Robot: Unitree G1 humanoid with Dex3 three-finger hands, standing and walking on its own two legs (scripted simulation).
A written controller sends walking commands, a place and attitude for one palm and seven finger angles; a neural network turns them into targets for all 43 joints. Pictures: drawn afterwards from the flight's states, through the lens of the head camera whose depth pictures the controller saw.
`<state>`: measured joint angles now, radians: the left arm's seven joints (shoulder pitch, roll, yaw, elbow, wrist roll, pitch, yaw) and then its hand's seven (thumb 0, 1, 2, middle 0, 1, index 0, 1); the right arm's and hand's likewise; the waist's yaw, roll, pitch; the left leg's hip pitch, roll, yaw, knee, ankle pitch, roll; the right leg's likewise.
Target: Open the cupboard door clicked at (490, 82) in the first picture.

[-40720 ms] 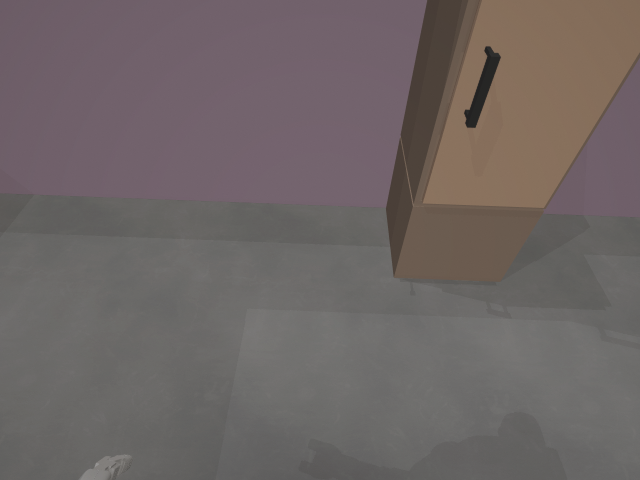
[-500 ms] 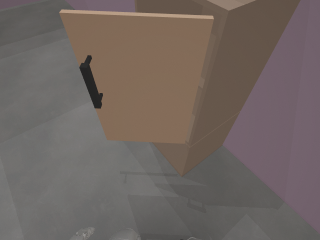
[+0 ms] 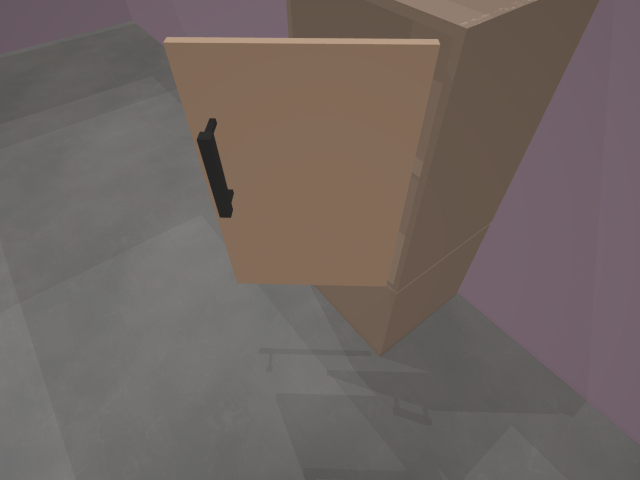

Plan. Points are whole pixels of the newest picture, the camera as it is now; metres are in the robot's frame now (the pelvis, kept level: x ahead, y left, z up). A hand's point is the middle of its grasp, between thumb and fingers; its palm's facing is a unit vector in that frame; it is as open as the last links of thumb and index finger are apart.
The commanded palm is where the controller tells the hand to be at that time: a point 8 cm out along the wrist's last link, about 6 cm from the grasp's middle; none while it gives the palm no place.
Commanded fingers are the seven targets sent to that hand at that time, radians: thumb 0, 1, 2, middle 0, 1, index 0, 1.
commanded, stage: come to a stop and stand still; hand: left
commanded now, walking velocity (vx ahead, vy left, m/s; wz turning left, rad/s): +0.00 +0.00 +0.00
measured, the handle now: (219, 170) +0.57 +0.22 +0.04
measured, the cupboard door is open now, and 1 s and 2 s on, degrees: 50 50 50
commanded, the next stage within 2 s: look again from close up in 0.36 s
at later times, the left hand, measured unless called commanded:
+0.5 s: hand out of the picture -0.04 +0.15 -0.18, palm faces +0.02 -0.99 -0.16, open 7.4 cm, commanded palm none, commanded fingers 0.00 0.90 0.90 -0.20 -0.30 -0.20 -0.30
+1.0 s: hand out of the picture -0.02 +0.19 -0.18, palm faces +0.03 -0.99 -0.16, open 7.4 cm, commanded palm none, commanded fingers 0.00 0.90 0.90 -0.20 -0.30 -0.20 -0.30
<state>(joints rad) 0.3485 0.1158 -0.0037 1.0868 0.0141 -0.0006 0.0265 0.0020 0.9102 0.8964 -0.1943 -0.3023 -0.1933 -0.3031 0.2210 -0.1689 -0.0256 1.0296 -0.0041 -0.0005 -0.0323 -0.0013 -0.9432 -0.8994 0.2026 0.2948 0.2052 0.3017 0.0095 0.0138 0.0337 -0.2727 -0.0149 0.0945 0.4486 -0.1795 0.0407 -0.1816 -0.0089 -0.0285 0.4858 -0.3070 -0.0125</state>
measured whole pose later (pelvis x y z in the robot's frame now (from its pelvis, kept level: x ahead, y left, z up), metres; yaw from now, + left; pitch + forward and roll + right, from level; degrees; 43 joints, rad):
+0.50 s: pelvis -0.02 +0.00 +0.00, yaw +0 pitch -1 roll -1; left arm 0.34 0.11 -0.02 1.11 0.02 -0.03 0.04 0.00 0.91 0.90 -0.20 -0.30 -0.19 -0.30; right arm 0.33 -0.11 0.01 1.13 -0.01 0.01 -0.02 0.00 -0.91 -0.90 0.20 0.29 0.20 0.30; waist -0.01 0.01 0.03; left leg -0.29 0.02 0.08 0.46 -0.16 0.03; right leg -0.17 0.02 -0.04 0.44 -0.26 -0.02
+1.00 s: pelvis -0.03 +0.02 +0.00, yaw +1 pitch -1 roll -1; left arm 0.34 0.17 -0.01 1.02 0.02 -0.01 0.04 0.00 0.91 0.90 -0.20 -0.30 -0.19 -0.30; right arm 0.26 -0.16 0.00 1.04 -0.01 -0.01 -0.02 0.01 -0.92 -0.90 0.20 0.29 0.20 0.30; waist 0.00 -0.03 0.00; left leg -0.31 -0.02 0.09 0.49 -0.16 0.08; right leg -0.20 -0.02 -0.04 0.49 -0.27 0.02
